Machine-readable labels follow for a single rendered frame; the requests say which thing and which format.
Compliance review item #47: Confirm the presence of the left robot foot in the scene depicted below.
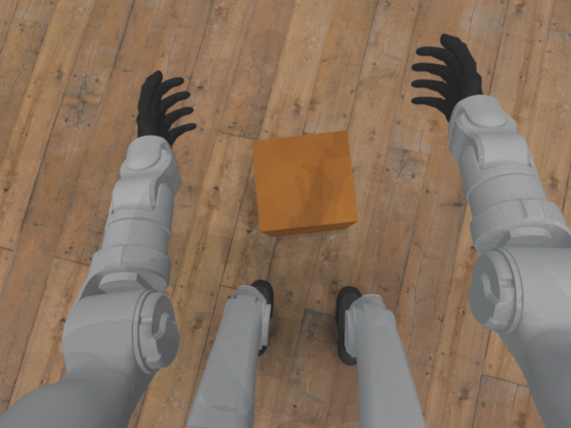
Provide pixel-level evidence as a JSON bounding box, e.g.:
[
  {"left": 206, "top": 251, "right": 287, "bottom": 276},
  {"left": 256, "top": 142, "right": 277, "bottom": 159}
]
[{"left": 251, "top": 280, "right": 274, "bottom": 357}]

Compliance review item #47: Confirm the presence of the robot left forearm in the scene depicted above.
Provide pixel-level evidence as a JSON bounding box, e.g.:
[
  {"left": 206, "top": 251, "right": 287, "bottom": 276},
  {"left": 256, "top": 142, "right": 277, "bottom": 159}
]
[{"left": 62, "top": 136, "right": 182, "bottom": 366}]

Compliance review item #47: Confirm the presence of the left robot hand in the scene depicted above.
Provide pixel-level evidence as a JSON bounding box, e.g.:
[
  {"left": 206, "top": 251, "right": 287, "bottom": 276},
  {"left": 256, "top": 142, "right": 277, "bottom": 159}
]
[{"left": 137, "top": 70, "right": 197, "bottom": 149}]

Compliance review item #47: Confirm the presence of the carton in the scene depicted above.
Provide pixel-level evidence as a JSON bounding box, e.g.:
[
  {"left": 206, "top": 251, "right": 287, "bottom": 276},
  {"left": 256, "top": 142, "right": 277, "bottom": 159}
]
[{"left": 252, "top": 130, "right": 359, "bottom": 237}]

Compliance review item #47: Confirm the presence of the robot left thigh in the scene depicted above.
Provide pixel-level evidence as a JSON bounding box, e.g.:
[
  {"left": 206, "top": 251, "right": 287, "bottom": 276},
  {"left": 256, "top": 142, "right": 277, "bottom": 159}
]
[{"left": 185, "top": 294, "right": 271, "bottom": 428}]

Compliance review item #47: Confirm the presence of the right robot upper arm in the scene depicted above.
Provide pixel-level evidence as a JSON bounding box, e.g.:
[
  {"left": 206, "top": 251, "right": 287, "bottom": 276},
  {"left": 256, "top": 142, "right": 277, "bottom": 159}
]
[{"left": 468, "top": 246, "right": 571, "bottom": 428}]

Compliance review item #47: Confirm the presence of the left robot upper arm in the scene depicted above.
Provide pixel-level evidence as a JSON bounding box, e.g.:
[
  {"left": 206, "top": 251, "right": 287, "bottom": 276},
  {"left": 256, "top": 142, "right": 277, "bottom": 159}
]
[{"left": 0, "top": 289, "right": 179, "bottom": 428}]

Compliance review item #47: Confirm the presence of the right robot hand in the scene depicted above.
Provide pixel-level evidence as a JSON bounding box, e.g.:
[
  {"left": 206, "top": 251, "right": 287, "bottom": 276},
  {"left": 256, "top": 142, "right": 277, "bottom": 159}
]
[{"left": 411, "top": 34, "right": 483, "bottom": 122}]

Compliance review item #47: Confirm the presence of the robot right forearm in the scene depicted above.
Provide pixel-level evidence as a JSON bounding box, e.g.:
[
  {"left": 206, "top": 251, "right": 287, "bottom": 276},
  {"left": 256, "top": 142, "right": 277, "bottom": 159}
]
[{"left": 448, "top": 95, "right": 571, "bottom": 254}]

